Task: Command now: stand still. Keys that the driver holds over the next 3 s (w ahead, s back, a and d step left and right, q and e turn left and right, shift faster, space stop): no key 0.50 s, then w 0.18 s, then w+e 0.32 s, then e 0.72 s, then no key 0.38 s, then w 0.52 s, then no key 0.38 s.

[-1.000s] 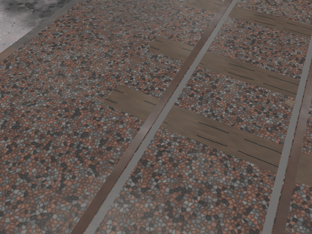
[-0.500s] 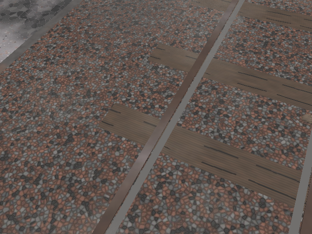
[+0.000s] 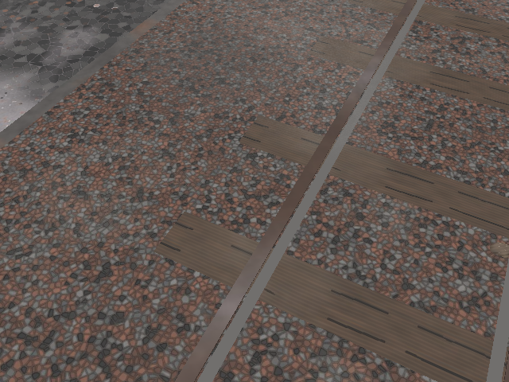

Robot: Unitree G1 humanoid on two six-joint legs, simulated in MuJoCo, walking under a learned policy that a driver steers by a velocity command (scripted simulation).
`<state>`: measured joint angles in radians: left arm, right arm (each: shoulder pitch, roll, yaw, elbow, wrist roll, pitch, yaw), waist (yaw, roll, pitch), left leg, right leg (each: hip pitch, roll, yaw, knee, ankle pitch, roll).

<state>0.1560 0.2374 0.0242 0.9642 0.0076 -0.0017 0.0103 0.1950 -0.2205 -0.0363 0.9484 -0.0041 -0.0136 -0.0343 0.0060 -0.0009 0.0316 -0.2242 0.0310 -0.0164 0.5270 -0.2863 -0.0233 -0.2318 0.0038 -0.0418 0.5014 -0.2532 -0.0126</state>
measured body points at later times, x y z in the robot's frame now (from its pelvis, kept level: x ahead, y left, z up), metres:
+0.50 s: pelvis +0.01 +0.00 +0.00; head +0.01 +0.00 +0.45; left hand +0.07 +0.25 -0.15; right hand +0.06 -0.26 -0.15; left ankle +0.00 +0.13 -0.74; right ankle +0.01 -0.11 -0.74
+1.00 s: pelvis +0.12 +0.03 +0.00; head +0.13 +0.05 +0.45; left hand +0.26 +0.28 -0.13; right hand +0.01 -0.19 -0.14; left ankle +0.02 +0.13 -0.74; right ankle +0.19 -0.14 -0.66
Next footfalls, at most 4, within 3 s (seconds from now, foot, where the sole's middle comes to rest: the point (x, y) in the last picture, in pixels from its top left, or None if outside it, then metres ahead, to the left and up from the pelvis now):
1.20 right None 0.37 -0.12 -0.77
1.70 left None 0.47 0.07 -0.77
2.06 right None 0.30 -0.13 -0.77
2.46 left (265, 370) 0.54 0.00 -0.77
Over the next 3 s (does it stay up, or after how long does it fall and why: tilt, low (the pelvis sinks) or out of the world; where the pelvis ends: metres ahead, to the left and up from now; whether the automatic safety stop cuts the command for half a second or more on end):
stays up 0.58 -0.16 -0.01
